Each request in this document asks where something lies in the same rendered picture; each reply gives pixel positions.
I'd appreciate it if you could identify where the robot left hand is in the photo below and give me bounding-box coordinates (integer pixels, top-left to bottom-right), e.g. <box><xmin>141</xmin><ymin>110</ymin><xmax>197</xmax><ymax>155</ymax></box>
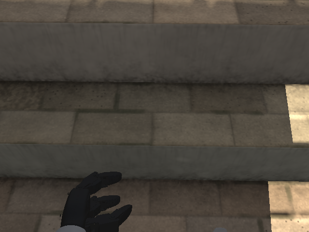
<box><xmin>60</xmin><ymin>171</ymin><xmax>132</xmax><ymax>232</ymax></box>

